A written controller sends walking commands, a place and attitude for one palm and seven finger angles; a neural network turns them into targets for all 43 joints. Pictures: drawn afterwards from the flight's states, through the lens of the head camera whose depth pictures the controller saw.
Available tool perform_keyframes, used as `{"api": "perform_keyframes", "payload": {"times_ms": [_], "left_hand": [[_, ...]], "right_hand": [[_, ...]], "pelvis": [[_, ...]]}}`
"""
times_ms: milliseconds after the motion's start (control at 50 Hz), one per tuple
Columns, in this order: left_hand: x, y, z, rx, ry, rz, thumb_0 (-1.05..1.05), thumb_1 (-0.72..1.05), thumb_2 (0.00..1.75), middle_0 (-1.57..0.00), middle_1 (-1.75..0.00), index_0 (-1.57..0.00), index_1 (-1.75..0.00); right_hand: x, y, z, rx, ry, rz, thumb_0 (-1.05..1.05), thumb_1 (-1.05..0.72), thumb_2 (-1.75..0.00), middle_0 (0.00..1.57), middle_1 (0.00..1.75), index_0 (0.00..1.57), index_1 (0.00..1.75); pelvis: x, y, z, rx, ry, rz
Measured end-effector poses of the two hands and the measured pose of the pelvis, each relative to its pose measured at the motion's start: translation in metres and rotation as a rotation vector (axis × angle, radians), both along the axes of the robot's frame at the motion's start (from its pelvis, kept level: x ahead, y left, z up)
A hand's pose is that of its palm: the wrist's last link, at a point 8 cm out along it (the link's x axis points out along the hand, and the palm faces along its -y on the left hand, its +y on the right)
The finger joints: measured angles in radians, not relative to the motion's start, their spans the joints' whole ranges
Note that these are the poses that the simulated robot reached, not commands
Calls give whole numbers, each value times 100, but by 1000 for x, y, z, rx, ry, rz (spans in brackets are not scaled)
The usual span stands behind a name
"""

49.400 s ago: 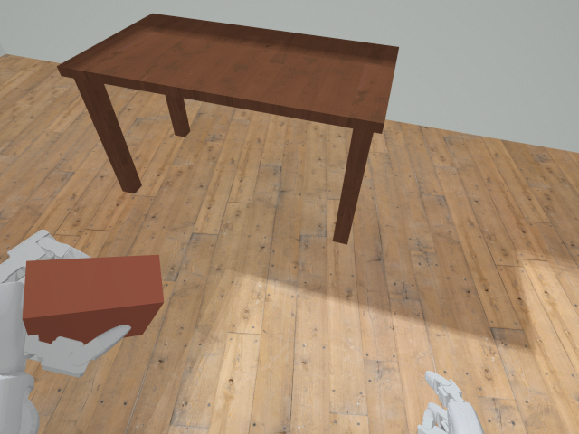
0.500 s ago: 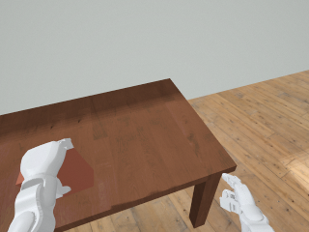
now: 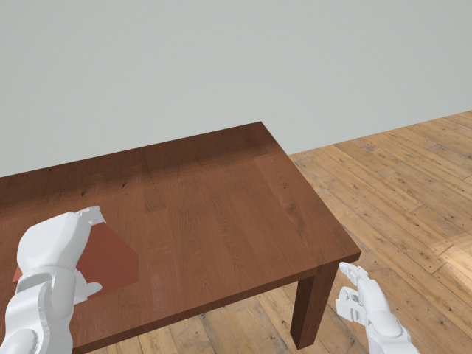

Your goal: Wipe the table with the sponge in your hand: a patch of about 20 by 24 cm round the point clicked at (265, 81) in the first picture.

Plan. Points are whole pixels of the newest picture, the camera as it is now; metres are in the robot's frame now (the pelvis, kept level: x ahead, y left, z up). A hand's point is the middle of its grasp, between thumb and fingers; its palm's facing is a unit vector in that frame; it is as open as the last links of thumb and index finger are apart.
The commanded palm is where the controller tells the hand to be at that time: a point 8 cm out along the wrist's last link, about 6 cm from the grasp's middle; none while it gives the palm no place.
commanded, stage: bring the sponge back beside the body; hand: left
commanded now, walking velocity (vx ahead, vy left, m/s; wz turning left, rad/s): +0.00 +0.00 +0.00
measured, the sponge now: (89, 272) +0.19 +0.29 +0.08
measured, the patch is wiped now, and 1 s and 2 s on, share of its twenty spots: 1.00 1.00 1.00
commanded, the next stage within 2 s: step back with the hand held close in 0.22 s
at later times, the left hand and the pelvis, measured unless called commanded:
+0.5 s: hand (101, 251) +0.20 +0.24 +0.13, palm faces +0.32 -0.82 -0.47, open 9.5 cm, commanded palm +0.14 +0.28 +0.17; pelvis -0.01 -0.01 +0.00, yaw +2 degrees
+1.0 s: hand (49, 265) +0.15 +0.29 +0.15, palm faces +0.38 -0.82 -0.43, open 9.5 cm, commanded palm +0.11 +0.32 +0.17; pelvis -0.04 +0.03 -0.01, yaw +2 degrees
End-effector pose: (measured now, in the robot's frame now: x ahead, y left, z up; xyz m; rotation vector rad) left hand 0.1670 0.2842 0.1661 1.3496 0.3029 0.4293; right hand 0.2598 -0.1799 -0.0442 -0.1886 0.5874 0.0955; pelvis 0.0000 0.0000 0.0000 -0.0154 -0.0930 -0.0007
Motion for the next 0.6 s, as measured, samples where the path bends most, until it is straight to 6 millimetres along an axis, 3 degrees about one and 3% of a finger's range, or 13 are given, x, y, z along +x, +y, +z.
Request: {"api": "perform_keyframes", "payload": {"times_ms": [360, 420, 460, 520, 600], "left_hand": [[-5, -4, -4, 2, 5, -16, -1, -48, 108, -77, -138, -80, -138], [-3, 2, -8, -507, -199, -120, -1, -48, 108, -77, -138, -80, -138], [-5, 1, -10, -686, -319, -187, -1, -48, 108, -77, -138, -80, -138], [-12, -4, -7, -806, -452, -265, -1, -48, 108, -77, -138, -80, -138], [-22, -2, -1, -831, -529, -322, -1, -48, 108, -77, -138, -80, -138]], "right_hand": [[-8, -3, 0, -10, -12, -6, 1, -91, -90, 20, 30, 20, 30], [-16, -4, 5, -23, -44, -2, 1, -91, -90, 20, 30, 20, 30], [-27, -7, 6, -44, -42, -9, 1, -91, -89, 20, 30, 20, 30], [-50, -19, -3, -102, 17, -43, 1, -91, -89, 20, 30, 20, 30], [-85, -40, -22, -172, 133, -115, 1, -90, -89, 20, 30, 20, 30]], "pelvis": [[-6, -3, 0, 0, -6, -3], [-8, -5, -2, -10, 24, 24], [-8, -7, -3, -16, 54, 36], [-7, -7, -6, -21, 86, 40], [-9, 0, -9, -28, 111, 46]]}}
